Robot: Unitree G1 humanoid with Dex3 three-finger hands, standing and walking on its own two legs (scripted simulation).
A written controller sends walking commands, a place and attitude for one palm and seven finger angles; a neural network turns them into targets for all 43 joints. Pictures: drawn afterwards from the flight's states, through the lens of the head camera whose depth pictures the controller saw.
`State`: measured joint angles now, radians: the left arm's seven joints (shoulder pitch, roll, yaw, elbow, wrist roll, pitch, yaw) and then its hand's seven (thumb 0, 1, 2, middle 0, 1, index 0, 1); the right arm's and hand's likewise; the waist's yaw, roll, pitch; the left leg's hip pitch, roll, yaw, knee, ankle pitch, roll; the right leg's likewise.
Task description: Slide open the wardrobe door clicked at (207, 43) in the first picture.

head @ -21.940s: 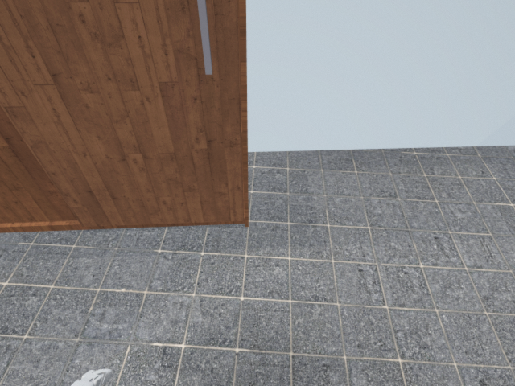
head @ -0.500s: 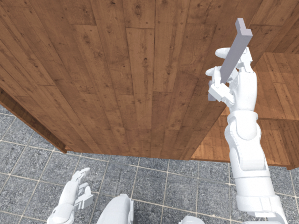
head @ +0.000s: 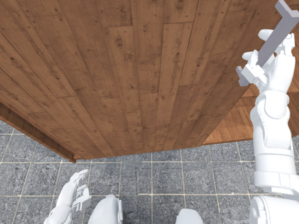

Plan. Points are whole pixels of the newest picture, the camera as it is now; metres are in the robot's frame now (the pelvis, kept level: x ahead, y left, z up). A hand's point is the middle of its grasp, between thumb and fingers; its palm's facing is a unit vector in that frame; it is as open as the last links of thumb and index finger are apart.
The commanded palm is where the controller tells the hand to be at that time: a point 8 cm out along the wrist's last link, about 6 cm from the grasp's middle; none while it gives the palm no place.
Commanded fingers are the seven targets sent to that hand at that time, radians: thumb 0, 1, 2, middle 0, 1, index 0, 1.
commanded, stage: stop walking and hold the door there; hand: right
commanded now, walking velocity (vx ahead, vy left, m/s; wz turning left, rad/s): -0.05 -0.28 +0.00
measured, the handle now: (259, 50) +0.45 -0.29 +0.15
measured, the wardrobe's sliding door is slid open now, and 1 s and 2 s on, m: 0.66 0.66 0.66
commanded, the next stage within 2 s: none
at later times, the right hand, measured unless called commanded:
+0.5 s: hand (251, 67) +0.41 -0.26 +0.14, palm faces +0.52 +0.82 -0.24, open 6.4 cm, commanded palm +0.36 -0.30 +0.13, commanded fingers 0.00 -0.90 -0.90 0.45 1.40 0.45 1.40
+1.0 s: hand (252, 68) +0.40 -0.26 +0.15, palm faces +0.42 +0.87 -0.25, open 6.4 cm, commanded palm +0.36 -0.29 +0.13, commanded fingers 0.00 -0.90 -0.90 0.45 1.40 0.45 1.40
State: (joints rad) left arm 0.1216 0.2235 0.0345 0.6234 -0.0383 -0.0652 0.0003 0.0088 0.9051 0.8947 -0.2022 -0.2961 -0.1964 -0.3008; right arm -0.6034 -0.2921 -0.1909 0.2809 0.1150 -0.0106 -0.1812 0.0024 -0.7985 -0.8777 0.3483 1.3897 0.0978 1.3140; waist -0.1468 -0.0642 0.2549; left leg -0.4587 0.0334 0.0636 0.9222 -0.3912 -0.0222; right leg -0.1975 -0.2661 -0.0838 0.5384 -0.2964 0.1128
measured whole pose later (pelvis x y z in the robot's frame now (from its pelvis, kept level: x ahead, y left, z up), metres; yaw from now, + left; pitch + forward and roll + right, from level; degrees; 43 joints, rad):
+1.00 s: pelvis -0.06 +0.01 +0.00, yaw +9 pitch -1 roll +1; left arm 0.28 0.29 -0.03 0.73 -0.04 -0.05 0.11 0.01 0.90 0.89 -0.21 -0.30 -0.20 -0.30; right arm -0.62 -0.61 -0.40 0.89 0.01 -0.09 -0.14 -0.06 -0.73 -0.78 0.28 1.27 0.19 1.30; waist 0.06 -0.01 0.04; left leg -0.28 0.03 0.05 0.52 -0.26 -0.02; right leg -0.33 -0.06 -0.18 0.52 -0.18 -0.06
